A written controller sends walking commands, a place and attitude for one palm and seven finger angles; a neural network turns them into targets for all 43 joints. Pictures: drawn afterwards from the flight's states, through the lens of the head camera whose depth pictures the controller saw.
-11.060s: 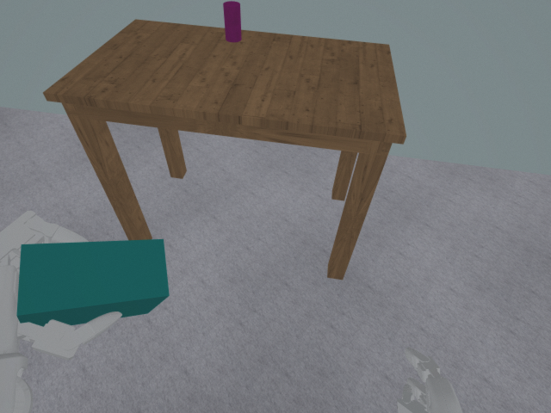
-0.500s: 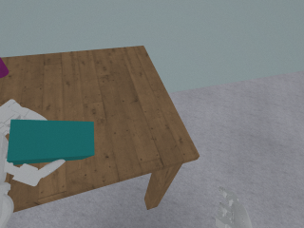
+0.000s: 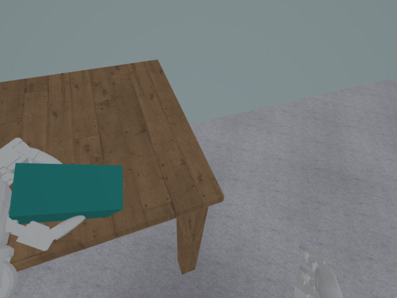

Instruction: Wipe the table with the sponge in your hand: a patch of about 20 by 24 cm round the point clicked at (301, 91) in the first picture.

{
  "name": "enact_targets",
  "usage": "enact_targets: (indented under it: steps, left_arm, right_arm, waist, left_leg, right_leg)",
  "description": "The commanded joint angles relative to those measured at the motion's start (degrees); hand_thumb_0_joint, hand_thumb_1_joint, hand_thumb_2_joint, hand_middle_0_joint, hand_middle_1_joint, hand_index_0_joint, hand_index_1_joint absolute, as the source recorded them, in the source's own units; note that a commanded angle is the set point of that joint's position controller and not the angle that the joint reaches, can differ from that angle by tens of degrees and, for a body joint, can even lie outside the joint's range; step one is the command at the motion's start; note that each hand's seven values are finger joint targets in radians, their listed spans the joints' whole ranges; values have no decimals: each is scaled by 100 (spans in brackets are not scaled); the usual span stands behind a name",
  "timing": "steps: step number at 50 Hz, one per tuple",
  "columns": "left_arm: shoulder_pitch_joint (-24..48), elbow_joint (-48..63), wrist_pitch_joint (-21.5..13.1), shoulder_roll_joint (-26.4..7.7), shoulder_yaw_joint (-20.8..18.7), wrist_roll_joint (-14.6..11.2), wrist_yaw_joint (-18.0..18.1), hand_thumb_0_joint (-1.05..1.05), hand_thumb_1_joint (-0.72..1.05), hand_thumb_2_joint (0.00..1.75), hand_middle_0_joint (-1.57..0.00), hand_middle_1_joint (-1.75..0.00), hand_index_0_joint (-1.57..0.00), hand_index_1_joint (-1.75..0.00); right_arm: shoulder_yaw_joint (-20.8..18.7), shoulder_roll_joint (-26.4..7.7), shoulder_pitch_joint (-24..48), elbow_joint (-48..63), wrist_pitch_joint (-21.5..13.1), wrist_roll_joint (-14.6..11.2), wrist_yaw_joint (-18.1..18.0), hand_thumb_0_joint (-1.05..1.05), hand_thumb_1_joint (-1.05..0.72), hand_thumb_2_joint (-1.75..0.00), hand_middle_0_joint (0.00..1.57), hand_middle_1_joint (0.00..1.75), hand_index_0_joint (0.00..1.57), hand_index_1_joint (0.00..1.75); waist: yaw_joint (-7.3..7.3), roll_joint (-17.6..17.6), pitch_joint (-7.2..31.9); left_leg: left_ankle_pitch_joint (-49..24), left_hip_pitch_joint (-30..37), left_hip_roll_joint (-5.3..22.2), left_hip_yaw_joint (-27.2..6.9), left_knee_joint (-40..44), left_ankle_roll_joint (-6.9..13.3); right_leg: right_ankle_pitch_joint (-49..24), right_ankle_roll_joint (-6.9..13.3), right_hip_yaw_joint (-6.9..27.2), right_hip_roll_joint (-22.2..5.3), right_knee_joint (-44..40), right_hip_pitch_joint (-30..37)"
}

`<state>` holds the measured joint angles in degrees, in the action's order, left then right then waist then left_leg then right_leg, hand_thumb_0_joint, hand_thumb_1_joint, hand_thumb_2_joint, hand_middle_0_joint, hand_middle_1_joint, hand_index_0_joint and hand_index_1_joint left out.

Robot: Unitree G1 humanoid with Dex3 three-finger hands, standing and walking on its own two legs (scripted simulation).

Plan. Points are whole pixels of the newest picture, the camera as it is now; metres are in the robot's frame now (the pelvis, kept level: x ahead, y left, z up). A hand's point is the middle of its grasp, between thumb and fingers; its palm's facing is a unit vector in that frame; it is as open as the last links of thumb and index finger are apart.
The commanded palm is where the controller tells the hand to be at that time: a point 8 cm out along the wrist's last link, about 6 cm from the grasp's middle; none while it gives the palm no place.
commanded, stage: come to a stop and stand still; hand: left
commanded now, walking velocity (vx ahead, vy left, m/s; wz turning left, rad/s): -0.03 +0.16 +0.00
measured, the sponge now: (86, 194) +0.24 +0.20 +0.14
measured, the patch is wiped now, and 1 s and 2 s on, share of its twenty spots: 0.00 0.00 0.00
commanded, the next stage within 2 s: look again from close up in 0.84 s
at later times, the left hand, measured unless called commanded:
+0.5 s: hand (10, 183) +0.23 +0.30 +0.16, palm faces +0.36 -0.85 -0.37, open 10.3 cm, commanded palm +0.18 +0.33 +0.18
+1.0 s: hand out of the picture +0.24 +0.33 +0.19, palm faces +0.39 -0.77 -0.51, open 10.3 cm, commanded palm +0.15 +0.35 +0.18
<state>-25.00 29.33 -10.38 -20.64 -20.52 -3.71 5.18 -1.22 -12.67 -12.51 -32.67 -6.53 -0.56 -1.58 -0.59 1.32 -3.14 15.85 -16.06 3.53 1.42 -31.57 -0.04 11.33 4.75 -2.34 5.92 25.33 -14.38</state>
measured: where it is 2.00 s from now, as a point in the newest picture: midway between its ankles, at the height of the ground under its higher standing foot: outside the picture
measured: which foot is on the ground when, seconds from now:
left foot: down 0.00-1.00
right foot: down 0.00-1.00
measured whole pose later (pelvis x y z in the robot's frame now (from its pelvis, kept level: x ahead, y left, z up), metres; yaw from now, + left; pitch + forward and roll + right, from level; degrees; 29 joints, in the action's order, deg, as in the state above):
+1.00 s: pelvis +0.01 +0.06 +0.00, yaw +3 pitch +0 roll -1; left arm -15.5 23.9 -14.1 -29.9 -21.6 0.9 3.7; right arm 3.9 -11.2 -16.6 -29.9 -6.9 -1.7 -4.1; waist -2.0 2.4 -4.4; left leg 13.7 -13.0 -4.2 -1.7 -27.3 4.1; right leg 14.5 -0.8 -0.5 0.6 25.2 -11.0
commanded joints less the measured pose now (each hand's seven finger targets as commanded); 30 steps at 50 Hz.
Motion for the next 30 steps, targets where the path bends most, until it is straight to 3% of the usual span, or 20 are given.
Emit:
enact_targets:
  steps: [1,2,6,7,11,12,14,17,21,26,27,30]
  left_arm:
    - [61,1009,-310,-1031,-735,-30,275,0,10,130,-120,-160,-120,-160]
    - [-25,933,-295,-1041,-742,-10,315,0,10,130,-120,-160,-120,-160]
    - [-107,879,-336,-1049,-753,-22,327,0,10,130,-120,-160,-120,-160]
    - [-75,881,-336,-1119,-781,-6,353,0,10,130,-120,-160,-120,-160]
    - [-72,1001,-349,-1068,-716,-10,322,0,10,130,-120,-160,-120,-160]
    - [-30,1010,-332,-1081,-710,3,332,0,10,130,-120,-160,-120,-160]
    - [45,1145,-340,-1027,-640,-2,304,0,10,130,-120,-160,-120,-160]
    - [184,1279,-343,-1008,-553,32,305,0,10,130,-120,-160,-120,-160]
    - [196,1221,-339,-1021,-588,55,273,0,10,130,-120,-160,-120,-160]
    - [385,1064,-333,-926,-509,97,225,0,10,130,-120,-160,-120,-160]
    - [423,1094,-333,-910,-479,115,226,0,10,130,-120,-160,-120,-160]
    - [566,1146,-363,-884,-427,134,190,0,10,130,-120,-160,-120,-160]
  right_arm:
    - [-168,-541,541,856,-243,-72,-56,0,-90,-90,20,30,20,30]
    - [-150,-560,574,812,-209,-89,-67,0,-90,-90,20,30,20,30]
    - [-129,-590,660,835,-163,-86,-105,0,-90,-90,20,30,20,30]
    - [-122,-602,719,796,-149,-89,-115,0,-90,-90,20,30,20,30]
    - [-161,-614,679,855,-150,-88,-137,0,-90,-90,20,30,20,30]
    - [-144,-614,722,811,-135,-91,-146,0,-90,-90,20,30,20,30]
    - [-166,-624,675,846,-152,-78,-144,0,-90,-90,20,30,20,30]
    - [-135,-612,693,820,-166,-79,-157,0,-90,-90,20,30,20,30]
    - [-120,-569,616,877,-186,-52,-155,0,-90,-90,20,30,20,30]
    - [-92,-539,517,897,-163,-32,-146,0,-90,-90,20,30,20,30]
    - [-88,-534,556,876,-174,-41,-142,0,-90,-90,20,30,20,30]
    - [-94,-533,487,920,-188,-14,-131,0,-90,-90,20,30,20,30]
  waist:
    - [-4,-77,907]
    - [9,-90,882]
    - [-32,157,889]
    - [-26,-20,867]
    - [-38,-49,1096]
    - [-27,-196,1101]
    - [-29,-155,1279]
    - [-9,-487,1228]
    - [-33,-432,1077]
    - [-20,-590,762]
    - [-6,-784,688]
    - [-13,-737,730]
  left_leg:
    - [-177,86,-227,-161,-78,156]
    - [-300,-20,-221,-248,4,143]
    - [-734,10,-174,-311,275,160]
    - [-898,78,-124,-352,395,161]
    - [-1561,466,-1,-351,520,177]
    - [-1697,528,39,-399,594,183]
    - [-1899,711,99,-448,648,186]
    - [-2060,703,191,-637,860,179]
    - [-1843,540,264,-731,1072,140]
    - [-1355,192,316,-817,1398,38]
    - [-1251,155,315,-829,1472,5]
    - [-1204,152,350,-861,1525,-44]
  right_leg:
    - [-208,-391,1798,-1586,-1251,534]
    - [-489,-361,1727,-1657,-1174,703]
    - [-1285,-559,1378,-1544,-966,1030]
    - [-1407,-532,1259,-1535,-860,1011]
    - [-2235,-587,993,-1279,-514,1172]
    - [-2243,-538,912,-1270,-449,1154]
    - [-2271,-486,879,-1170,-375,1224]
    - [-1865,-376,755,-1102,-289,1241]
    - [-1478,-350,661,-1028,-314,1259]
    - [-980,-355,511,-947,-312,1245]
    - [-860,-355,488,-917,-278,1204]
    - [-802,-365,395,-885,-275,1257]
